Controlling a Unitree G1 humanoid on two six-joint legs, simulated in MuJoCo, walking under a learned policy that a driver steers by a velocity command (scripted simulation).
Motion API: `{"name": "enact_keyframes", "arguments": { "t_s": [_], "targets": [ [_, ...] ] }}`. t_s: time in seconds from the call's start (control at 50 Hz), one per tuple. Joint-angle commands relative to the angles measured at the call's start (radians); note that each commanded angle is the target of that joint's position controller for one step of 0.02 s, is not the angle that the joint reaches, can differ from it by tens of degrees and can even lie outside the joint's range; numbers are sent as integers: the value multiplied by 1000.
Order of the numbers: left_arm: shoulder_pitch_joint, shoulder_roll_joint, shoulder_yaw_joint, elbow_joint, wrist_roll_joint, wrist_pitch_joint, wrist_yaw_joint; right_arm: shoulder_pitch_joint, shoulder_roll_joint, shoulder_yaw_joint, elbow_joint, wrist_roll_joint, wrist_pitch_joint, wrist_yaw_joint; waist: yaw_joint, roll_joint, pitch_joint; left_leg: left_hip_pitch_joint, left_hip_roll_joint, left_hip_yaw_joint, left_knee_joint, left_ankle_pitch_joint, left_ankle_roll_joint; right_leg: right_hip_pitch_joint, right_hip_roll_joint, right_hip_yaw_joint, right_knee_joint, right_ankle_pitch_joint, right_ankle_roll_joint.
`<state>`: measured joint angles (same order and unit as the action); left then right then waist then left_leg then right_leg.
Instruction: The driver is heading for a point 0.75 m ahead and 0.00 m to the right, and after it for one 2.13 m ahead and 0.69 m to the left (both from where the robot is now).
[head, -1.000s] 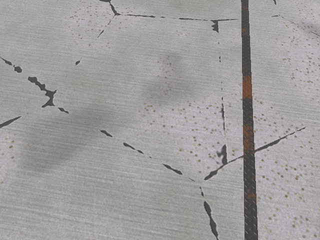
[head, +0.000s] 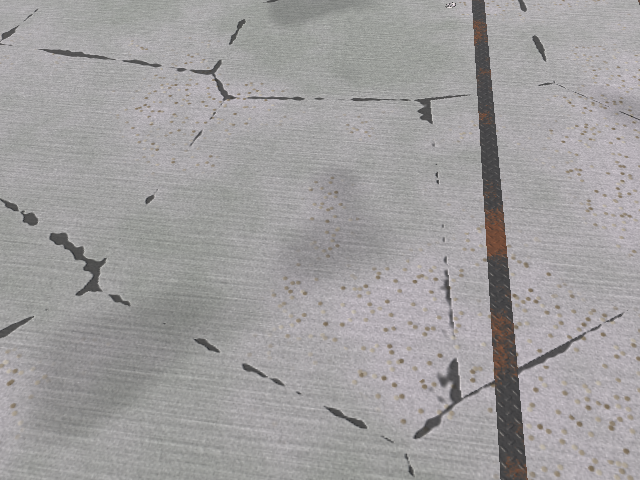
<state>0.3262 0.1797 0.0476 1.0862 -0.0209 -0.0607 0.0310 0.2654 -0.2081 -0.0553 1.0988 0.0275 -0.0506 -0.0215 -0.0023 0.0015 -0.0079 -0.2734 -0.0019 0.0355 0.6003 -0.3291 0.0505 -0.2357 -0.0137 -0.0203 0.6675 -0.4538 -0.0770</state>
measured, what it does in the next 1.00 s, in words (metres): walks ahead: left foot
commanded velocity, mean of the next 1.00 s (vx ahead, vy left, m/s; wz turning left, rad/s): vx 0.45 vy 0.00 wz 0.00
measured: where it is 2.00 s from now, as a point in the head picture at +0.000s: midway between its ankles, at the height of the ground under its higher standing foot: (340, 385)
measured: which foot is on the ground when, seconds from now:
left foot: down 0.00-0.08, up 0.10-0.46, down 0.48-1.00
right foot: down 0.00-0.50, up 0.52-1.00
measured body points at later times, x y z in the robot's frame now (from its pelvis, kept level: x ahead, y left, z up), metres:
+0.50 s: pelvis +0.22 +0.02 -0.02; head +0.26 +0.02 +0.43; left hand +0.09 +0.26 -0.15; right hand +0.47 -0.20 -0.10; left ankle +0.36 +0.11 -0.73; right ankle -0.02 -0.11 -0.72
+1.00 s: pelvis +0.50 +0.01 +0.01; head +0.53 +0.00 +0.45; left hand +0.71 +0.23 -0.09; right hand +0.45 -0.26 -0.14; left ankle +0.36 +0.12 -0.73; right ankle +0.68 -0.13 -0.70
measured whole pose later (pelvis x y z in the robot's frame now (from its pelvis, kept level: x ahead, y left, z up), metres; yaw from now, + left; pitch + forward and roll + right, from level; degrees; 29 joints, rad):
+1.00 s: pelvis +0.50 +0.01 +0.01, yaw +0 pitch +2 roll +2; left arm 0.01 0.22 0.05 0.86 -0.02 -0.09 -0.03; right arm 0.39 -0.24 -0.05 1.05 0.01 -0.08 0.00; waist -0.09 -0.03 0.00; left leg 0.07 -0.04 0.05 0.23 -0.34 0.02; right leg -0.60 -0.08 -0.01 0.54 0.02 -0.04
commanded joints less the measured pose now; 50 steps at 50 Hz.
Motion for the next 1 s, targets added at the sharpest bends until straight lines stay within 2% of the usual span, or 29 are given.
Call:
{"name": "enact_keyframes", "arguments": {
  "t_s": [0.02, 0.06, 0.08, 0.1, 0.12, 0.14, 0.18, 0.22, 0.26, 0.3, 0.34, 0.4, 0.44, 0.46, 0.48, 0.5, 0.52, 0.54, 0.56, 0.58, 0.6, 0.62, 0.64, 0.66, 0.7, 0.76, 0.84, 0.94, 1.0],
  "targets": [
    [-21, 29, 3, -61, -6, -37, -17, 13, -173, -30, -40, -1, -24, 4, 12, 158, 109, -4, 311, -507, -382, -410, 210, -156, -1, -13, 16, -1, -51],
    [123, 49, 13, -3, -6, -43, -15, -147, -149, -24, -99, 14, -21, 9, 108, 96, 116, -212, 186, -279, -270, -245, 111, 142, -9, 11, -224, 65, -80],
    [259, 123, 36, 38, -6, -43, -8, -219, -95, -10, -133, 13, -26, 12, 157, -67, 94, -381, 75, -97, -6, -107, 32, 315, -133, 210, -336, 29, -114],
    [357, 254, 70, 58, -6, -48, -17, -237, -56, 0, -179, 12, -50, 14, 166, -341, 74, -565, -35, 50, 283, -81, -17, 458, -336, 564, -466, 82, -208],
    [340, 182, 47, 44, 17, -57, -21, -248, -104, -12, -172, 7, -62, 15, 147, -225, 91, -676, -2, -36, 473, -193, -7, 484, -376, 633, -448, 189, -227],
    [300, 131, 32, 30, 24, -64, -22, -203, -102, -12, -156, 13, -70, 25, 104, -138, 91, -731, 33, -78, 575, -135, 14, 511, -357, 548, -418, 288, -197],
    [217, 120, 19, -2, 12, -59, -32, -178, -92, -13, -139, 12, -73, 36, 59, -69, 92, -744, 84, -68, 579, -10, 30, 483, -311, 382, -435, 445, -145],
    [200, 75, 0, -12, 19, -40, -30, -203, -73, -14, -149, 6, -67, 45, 44, -81, 96, -655, 107, -38, 484, 76, 19, 395, -253, 250, -472, 530, -104],
    [186, 90, -3, -28, 27, -30, -21, -263, -42, -3, -171, 0, -55, 53, 45, -85, 116, -565, 88, 3, 341, 171, -4, 289, -206, 159, -509, 548, -95],
    [178, 131, 2, -42, 28, -32, -10, -371, -15, 13, -213, -2, -49, 56, 63, -87, 148, -430, 50, 38, 148, 282, -15, 163, -169, 98, -553, 520, -87],
    [211, 165, 13, -32, 20, -38, -6, -426, -32, 17, -239, 1, -43, 60, 70, -112, 164, -343, 29, 54, 51, 331, -9, 135, -187, 88, -593, 501, -95],
    [213, 169, 23, -19, 4, -42, -7, -454, -79, 10, -270, 8, -43, 67, 46, -116, 169, -322, 30, 29, -42, 333, 32, 241, -231, 70, -559, 598, -78],
    [189, 190, 32, -24, 7, -34, -7, -381, -124, -12, -263, 4, -49, 69, -11, -140, 88, -202, -8, 47, -52, 288, 66, 319, -247, 47, -430, 930, -53],
    [173, 195, 35, -28, 11, -25, -7, -266, -156, -31, -234, 4, -48, 65, -71, -156, 11, -59, -41, 68, -42, 266, 86, 323, -233, 23, -293, 1105, -37],
    [155, 189, 32, -38, 16, -18, -8, -93, -194, -55, -182, 7, -42, 58, -151, -154, -85, 175, -45, 63, -43, 271, 113, 237, -195, -1, -90, 1143, -10],
    [147, 157, 18, -65, 32, -18, -13, 88, -265, -76, -144, -5, -36, 47, -206, -39, -218, 497, 153, -175, -25, 204, 172, -23, -136, -21, 242, 812, 19],
    [281, -10, -24, -68, 15, -40, -27, 152, -303, -73, -125, -25, -34, 52, -105, 258, -400, 741, 400, -717, -214, -86, 332, -340, 66, 52, 608, -39, 68],
    [190, 80, -2, -68, -12, -69, -33, 108, -221, -50, -124, -16, -39, 56, -135, 191, -334, 669, 367, -801, -331, -162, 289, -440, 36, 181, 745, -86, 39],
    [87, 136, 15, -110, -34, -81, -32, 2, -179, -36, -139, -9, -47, 57, -106, 152, -165, 515, 343, -635, -345, -93, 242, -518, -15, 138, 766, -10, 21],
    [32, 149, 18, -125, -28, -85, -21, -93, -149, -25, -162, -12, -57, 61, -66, 37, -92, 336, 313, -501, -367, 38, 215, -467, -74, 118, 717, 95, 12],
    [12, 150, 30, -129, -12, -79, -10, -143, -121, -17, -166, -27, -66, 67, -28, 6, -49, 192, 278, -404, -388, 136, 196, -406, -110, 105, 662, 154, 10],
    [45, 131, 34, -126, -4, -62, -6, -159, -94, -8, -158, -38, -71, 70, 14, 28, -44, 109, 243, -332, -415, 164, 185, -338, -139, 115, 627, 185, 4],
    [67, 105, 34, -125, -5, -48, -3, -150, -87, -5, -147, -38, -71, 71, 30, 54, -35, 62, 228, -297, -440, 162, 188, -309, -147, 112, 594, 190, 3],
    [66, 93, 34, -130, -6, -36, -1, -133, -94, -5, -137, -34, -71, 66, 38, 62, -14, 27, 219, -266, -465, 159, 194, -309, -156, 106, 557, 187, 6],
    [-8, 108, 39, -163, 1, -24, 2, -95, -128, -8, -122, -33, -71, 50, 37, 58, 35, -5, 216, -228, -505, 163, 204, -370, -170, 93, 468, 243, 29],
    [-143, 123, 43, -210, 16, -26, -2, -19, -158, -13, -109, -32, -64, 26, 4, 34, 63, 58, 216, -199, -518, 223, 198, -490, -173, 83, 290, 407, 62],
    [-286, 101, 29, -248, 10, -35, -22, 61, -170, -12, -100, -20, -56, 16, -42, 37, 70, 114, 180, -116, -508, 292, 156, -452, -123, 34, 38, 573, 67],
    [-430, 103, 13, -301, -3, -45, -56, 161, -184, -18, -68, -12, -34, 14, -88, 41, 105, 282, 233, -108, -439, 311, 149, -472, -87, 16, -113, 513, 56],
    [-398, 140, 20, -313, -6, -53, -71, 151, -205, -29, -67, -10, -19, 10, -44, 75, 78, 355, 271, -115, -352, 473, 124, -383, -55, 2, -163, 398, 16]
  ]
}}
